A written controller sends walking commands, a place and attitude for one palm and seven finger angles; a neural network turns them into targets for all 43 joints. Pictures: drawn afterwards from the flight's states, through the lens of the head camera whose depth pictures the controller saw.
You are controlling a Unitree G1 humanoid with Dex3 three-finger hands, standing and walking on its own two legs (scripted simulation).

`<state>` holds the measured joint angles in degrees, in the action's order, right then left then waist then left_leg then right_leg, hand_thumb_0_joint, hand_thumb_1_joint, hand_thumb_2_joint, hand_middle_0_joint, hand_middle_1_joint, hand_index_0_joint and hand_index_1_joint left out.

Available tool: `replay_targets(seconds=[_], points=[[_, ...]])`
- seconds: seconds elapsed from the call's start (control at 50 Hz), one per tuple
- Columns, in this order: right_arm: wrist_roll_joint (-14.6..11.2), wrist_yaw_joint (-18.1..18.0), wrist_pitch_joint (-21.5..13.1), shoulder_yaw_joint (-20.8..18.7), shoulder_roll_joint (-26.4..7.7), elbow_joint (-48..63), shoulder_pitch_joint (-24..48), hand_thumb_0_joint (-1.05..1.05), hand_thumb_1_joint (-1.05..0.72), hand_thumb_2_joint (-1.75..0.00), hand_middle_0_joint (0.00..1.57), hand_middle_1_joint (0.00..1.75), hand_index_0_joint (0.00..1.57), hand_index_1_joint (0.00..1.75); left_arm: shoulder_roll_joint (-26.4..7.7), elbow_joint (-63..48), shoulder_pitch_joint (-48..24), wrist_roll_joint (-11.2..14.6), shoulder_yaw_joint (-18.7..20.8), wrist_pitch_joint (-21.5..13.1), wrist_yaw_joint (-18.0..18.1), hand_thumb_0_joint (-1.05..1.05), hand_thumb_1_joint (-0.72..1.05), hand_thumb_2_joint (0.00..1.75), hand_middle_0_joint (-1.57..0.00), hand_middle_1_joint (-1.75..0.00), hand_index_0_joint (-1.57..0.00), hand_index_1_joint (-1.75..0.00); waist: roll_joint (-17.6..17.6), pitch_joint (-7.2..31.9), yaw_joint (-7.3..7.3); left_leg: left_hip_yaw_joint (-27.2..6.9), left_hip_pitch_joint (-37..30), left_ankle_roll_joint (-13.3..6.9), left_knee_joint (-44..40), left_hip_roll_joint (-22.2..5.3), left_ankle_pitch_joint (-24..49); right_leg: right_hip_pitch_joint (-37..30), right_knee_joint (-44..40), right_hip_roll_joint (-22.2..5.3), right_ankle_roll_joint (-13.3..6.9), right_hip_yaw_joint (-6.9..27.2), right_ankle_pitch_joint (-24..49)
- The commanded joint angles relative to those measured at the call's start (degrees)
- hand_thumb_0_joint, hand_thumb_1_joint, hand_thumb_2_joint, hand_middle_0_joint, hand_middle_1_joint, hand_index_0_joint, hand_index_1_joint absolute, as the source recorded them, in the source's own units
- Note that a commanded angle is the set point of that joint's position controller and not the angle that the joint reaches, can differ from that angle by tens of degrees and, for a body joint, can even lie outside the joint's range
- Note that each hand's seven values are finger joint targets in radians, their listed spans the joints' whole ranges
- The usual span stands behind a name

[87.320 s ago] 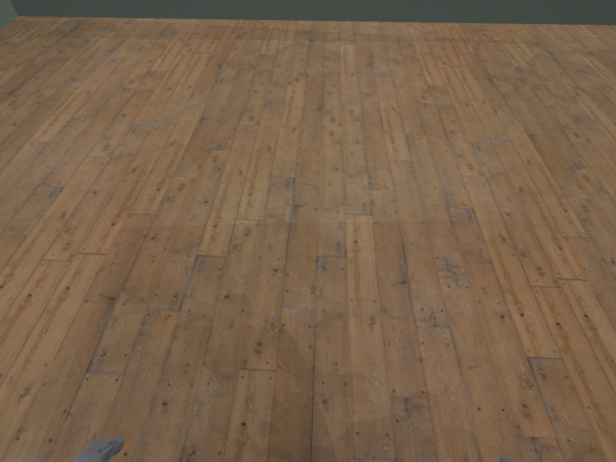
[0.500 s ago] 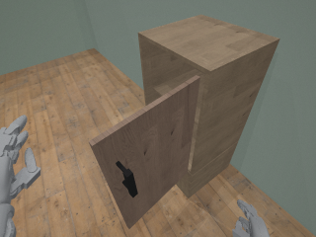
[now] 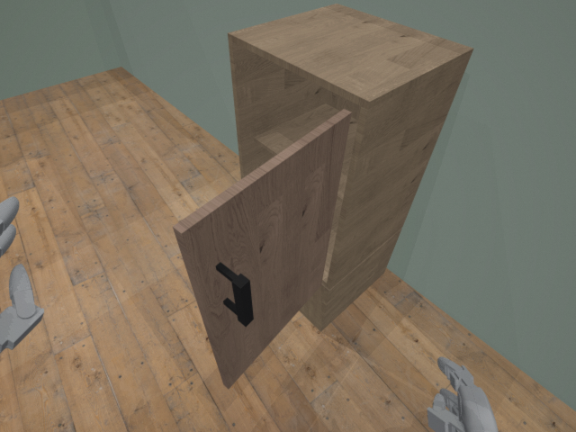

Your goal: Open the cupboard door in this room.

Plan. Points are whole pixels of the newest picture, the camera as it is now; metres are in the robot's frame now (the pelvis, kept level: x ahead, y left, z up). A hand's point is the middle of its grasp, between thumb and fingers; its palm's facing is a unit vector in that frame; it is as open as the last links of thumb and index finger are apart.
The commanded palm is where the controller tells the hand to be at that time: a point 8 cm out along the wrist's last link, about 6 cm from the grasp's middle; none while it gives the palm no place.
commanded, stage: step back with the hand held close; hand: left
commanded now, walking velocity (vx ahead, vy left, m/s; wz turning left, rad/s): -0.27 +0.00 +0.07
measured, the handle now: (234, 294) +0.33 +0.11 -0.02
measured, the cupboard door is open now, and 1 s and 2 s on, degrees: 98 98 98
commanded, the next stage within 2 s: stop stepping back and stand still in 0.64 s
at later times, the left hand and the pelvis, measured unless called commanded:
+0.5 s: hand out of the picture +0.09 +0.27 +0.16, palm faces +0.49 -0.74 -0.46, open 7.4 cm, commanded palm +0.01 +0.31 +0.17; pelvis -0.10 +0.00 -0.02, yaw +6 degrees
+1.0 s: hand out of the picture +0.04 +0.22 +0.16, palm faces +0.37 -0.80 -0.48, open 7.4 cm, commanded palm -0.04 +0.26 +0.17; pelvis -0.19 -0.03 -0.01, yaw -3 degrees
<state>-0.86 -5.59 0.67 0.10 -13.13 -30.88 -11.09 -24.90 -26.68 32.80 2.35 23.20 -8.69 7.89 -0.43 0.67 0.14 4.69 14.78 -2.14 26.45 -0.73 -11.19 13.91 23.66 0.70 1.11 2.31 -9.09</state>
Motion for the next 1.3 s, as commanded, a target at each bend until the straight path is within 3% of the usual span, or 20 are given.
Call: replay_targets(seconds=[0.0,0.16,0.3,0.36,0.44,0.48,0.6,0.62,0.64,0.66,0.7,0.74,0.8,0.84,0.88,0.92,1.0,1.1,1.22,1.28], points=[[0.02,-0.49,-4.05,-2.79,-8.07,9.25,6.11,0.0,-0.9,-0.9,0.2,0.3,0.2,0.3,-8.1,-10.08,-3.27,-1.37,6.66,-4.61,2.0,0.0,0.9,0.9,-0.2,-0.3,-0.2,-0.3,-7.89,1.47,-0.36,-7.48,17.05,-1.91,-12.61,-6.27,-18.77,-11.73,4.37,0.8,0.04,0.0,2.54],[0.72,-0.38,-7.26,-3.13,-8.09,8.32,4.74,0.0,-0.9,-0.9,0.2,0.3,0.2,0.3,-8.17,-12.25,-8.71,-3.47,7.79,-6.91,1.85,0.0,0.9,0.9,-0.2,-0.3,-0.2,-0.3,-9.28,1.42,-0.34,-13.48,30.92,-4.73,-13.36,-10.57,-33.59,-17.43,15.67,2.75,0.23,0.06,-0.77],[1.19,0.85,-8.5,-3.23,-6.41,4.56,3.19,0.0,-0.9,-0.9,0.2,0.3,0.2,0.3,-8.51,-15.25,-7.98,-1.02,6.22,-7.44,2.53,0.0,0.9,0.9,-0.2,-0.3,-0.2,-0.3,7.76,2.82,1.32,-4.57,-0.5,1.8,14.01,0.79,-12.61,17.96,-7.54,-10.01,-7.32,15.0,-12.15],[1.57,0.39,-8.21,-2.76,-6.78,4.01,3.81,0.0,-0.9,-0.9,0.2,0.3,0.2,0.3,-8.82,-14.13,-7.44,-1.02,6.48,-7.44,3.23,0.0,0.9,0.9,-0.2,-0.3,-0.2,-0.3,-0.07,2.32,1.43,-8.98,0.76,0.31,2.68,-2.86,-12.52,16.49,-1.73,-5.25,-3.91,8.29,-10.35],[1.75,-0.34,-9.22,-3.22,-6.64,5.43,5.55,0.0,-0.9,-0.9,0.2,0.3,0.2,0.3,-9.59,-14.87,-7.48,-1.97,10.61,-7.97,3.16,0.0,0.9,0.9,-0.2,-0.3,-0.2,-0.3,-16.78,6.17,-0.08,-25.43,29.59,-7.25,-22.32,-20.05,-36.11,-9.86,37.38,6.21,0.48,-1.08,-13.65],[1.75,0.35,-9.57,-3.91,-5.57,4.53,5.62,0.0,-0.9,-0.9,0.2,0.3,0.2,0.3,-10.56,-13.79,-5.82,-0.72,11.07,-7.87,3.11,0.0,0.9,0.9,-0.2,-0.3,-0.2,-0.3,-8.52,7.17,-0.43,-21.51,21.45,-7.09,-16.91,-19.1,-24.27,-2.5,38.82,5.08,-0.62,0.46,-17.94],[1.31,2.2,-10.79,-3.43,-5.25,2.62,6.46,0.0,-0.9,-0.9,0.2,0.3,0.2,0.3,-8.64,-15.7,-2.39,1.94,7.02,-7.13,2.27,0.0,0.9,0.9,-0.2,-0.3,-0.2,-0.3,-14.16,6.01,-0.64,-7.59,8.6,1.45,-14.29,-13.25,-19.24,-1.0,7.97,3.64,-3.04,-5.97,-22.02],[1.4,2.31,-10.61,-3.37,-4.97,1.96,5.79,0.0,-0.9,-0.9,0.2,0.3,0.2,0.3,-9.02,-16.16,-4.1,1.88,6.5,-7.65,1.88,0.0,0.9,0.9,-0.2,-0.3,-0.2,-0.3,-9.09,5.27,-0.24,-5.47,4.99,3.25,-8.75,-11.0,-16.68,2.41,-1.79,0.51,-4.28,-2.01,-20.85],[1.13,2.39,-10.16,-3.35,-4.15,1.42,5.12,0.0,-0.9,-0.9,0.2,0.3,0.2,0.3,-10.18,-16.4,-6.41,1.41,6.22,-8.11,1.79,0.0,0.9,0.9,-0.2,-0.3,-0.2,-0.3,1.0,4.12,0.28,-2.38,0.75,5.28,4.47,-6.23,-11.51,10.86,-10.98,-7.0,-7.64,12.25,-22.66],[1.16,2.33,-9.52,-3.28,-3.8,-0.07,4.79,0.0,-0.9,-0.9,0.2,0.3,0.2,0.3,-12.4,-17.53,-9.76,0.43,6.34,-8.28,2.48,0.0,0.9,0.9,-0.2,-0.3,-0.2,-0.3,8.94,4.04,0.11,-2.88,-1.55,5.98,21.73,-1.57,-8.56,20.33,-17.85,-19.33,-11.73,27.83,-16.84],[1.96,1.82,-10.19,-1.97,-3.66,1.03,7.73,0.0,-0.9,-0.9,0.2,0.3,0.2,0.3,-14.38,-17.31,-15.61,-1.45,7.02,-9.5,3.55,0.0,0.9,0.9,-0.2,-0.3,-0.2,-0.3,8.85,3.92,-1.08,-3.59,10.42,5.06,30.24,0.71,-14.74,5.49,-8.11,-17.79,-10.14,16.98,30.71],[0.69,0.55,-9.46,-2.01,-3.59,3.49,8.49,0.0,-0.9,-0.9,0.2,0.3,0.2,0.3,-12.47,-15.47,-12.91,-1.48,6.78,-6.63,2.76,0.0,0.9,0.9,-0.2,-0.3,-0.2,-0.3,14.3,5.98,-0.83,-2.21,12.32,3.74,21.63,1.25,-11.78,-6.29,2.61,-12.71,-6.94,9.12,51.49],[0.33,-0.66,-8.1,-0.6,-4.29,2.85,6.28,0.0,-0.9,-0.9,0.2,0.3,0.2,0.3,-9.66,-10.83,-7.73,-0.34,6.55,-4.79,2.41,0.0,0.9,0.9,-0.2,-0.3,-0.2,-0.3,-1.52,7.97,1.03,0.77,-4.6,2.31,-0.71,2.46,9.4,-3.34,7.47,-6.04,-3.13,2.58,38.68],[0.28,0.16,-8.75,-1.69,-6.74,3.54,3.84,0.0,-0.9,-0.9,0.2,0.3,0.2,0.3,-10.17,-13.15,-6.92,-0.26,6.89,-4.84,2.56,0.0,0.9,0.9,-0.2,-0.3,-0.2,-0.3,-10.89,11.98,-0.32,-11.64,-16.0,-2.22,-2.66,-10.84,37.89,4.31,14.14,-0.64,-0.37,1.12,1.12],[-0.13,1.47,-9.82,-2.31,-6.69,3.41,1.91,0.0,-0.9,-0.9,0.2,0.3,0.2,0.3,-7.78,-8.18,-3.78,0.37,5.99,-5.03,1.98,0.0,0.9,0.9,-0.2,-0.3,-0.2,-0.3,-5.46,8.93,-0.62,-14.15,-12.81,-3.84,-7.22,-14.04,24.54,5.64,14.01,1.3,-0.32,1.97,-20.02],[1.22,1.08,-10.12,-1.44,-5.64,4.2,3.23,0.0,-0.9,-0.9,0.2,0.3,0.2,0.3,-10.12,-10.86,-0.3,0.2,8.9,-4.44,2.13,0.0,0.9,0.9,-0.2,-0.3,-0.2,-0.3,-12.92,6.79,0.15,-15.55,-5.82,-3.42,-10.52,-13.34,16.41,3.51,11.39,0.88,-0.32,-1.61,-14.68],[0.74,1.49,-9.82,-1.21,-6.14,5.52,4.84,0.0,-0.9,-0.9,0.2,0.3,0.2,0.3,-10.05,-14.75,2.77,-0.25,9.07,-4.69,2.05,0.0,0.9,0.9,-0.2,-0.3,-0.2,-0.3,-5.79,4.84,0.29,-8.61,9.27,-1.4,-9.29,-9.13,-8.34,-9.52,2.6,-0.18,-0.73,-1.52,-6.05],[1.26,1.42,-7.79,-2.67,-5.74,3.76,3.63,0.0,-0.9,-0.9,0.2,0.3,0.2,0.3,-10.66,-12.84,0.18,-0.64,8.93,-5.53,2.84,0.0,0.9,0.9,-0.2,-0.3,-0.2,-0.3,6.66,-1.5,0.73,-5.38,9.51,2.8,23.31,-0.22,-11.69,8.94,-17.0,-17.2,-10.47,24.12,-28.77],[1.29,-0.19,-9.78,-2.26,-5.67,1.32,1.88,0.0,-0.9,-0.9,0.2,0.3,0.2,0.3,-8.34,-7.27,-7.8,-1.67,5.18,-6.61,3.06,0.0,0.9,0.9,-0.2,-0.3,-0.2,-0.3,1.31,0.69,1.1,-2.32,-2.7,0.34,1.54,0.26,-6.5,6.94,-7.98,-10.13,-6.47,10.12,-20.2],[1.21,-0.25,-10.86,-2.78,-7.28,2.11,2.22,0.0,-0.9,-0.9,0.2,0.3,0.2,0.3,-8.29,-9.26,-7.2,-1.62,5.09,-6.97,2.97,0.0,0.9,0.9,-0.2,-0.3,-0.2,-0.3,-4.96,-0.28,0.26,-10.9,-3.53,-2.65,-6.15,-5.97,-8.87,5.5,-1.29,-4.05,-2.85,6.66,-13.55]])
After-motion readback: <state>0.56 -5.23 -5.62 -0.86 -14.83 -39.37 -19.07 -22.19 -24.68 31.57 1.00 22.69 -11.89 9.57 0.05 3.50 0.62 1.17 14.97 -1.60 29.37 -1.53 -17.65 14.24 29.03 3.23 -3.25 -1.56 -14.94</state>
